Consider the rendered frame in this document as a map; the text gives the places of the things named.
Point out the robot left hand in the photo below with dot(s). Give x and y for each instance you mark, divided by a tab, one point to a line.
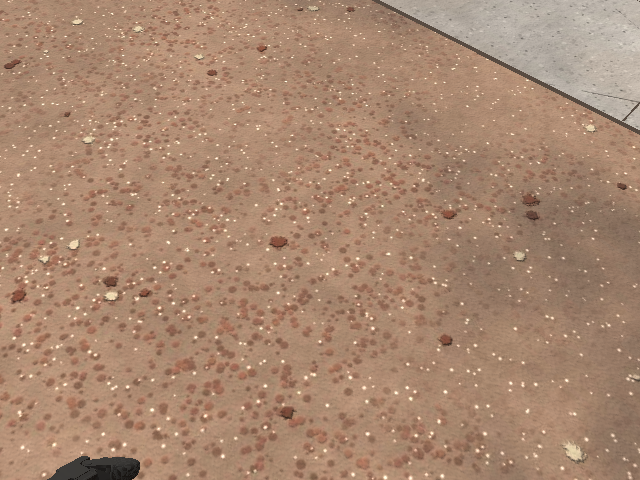
82	468

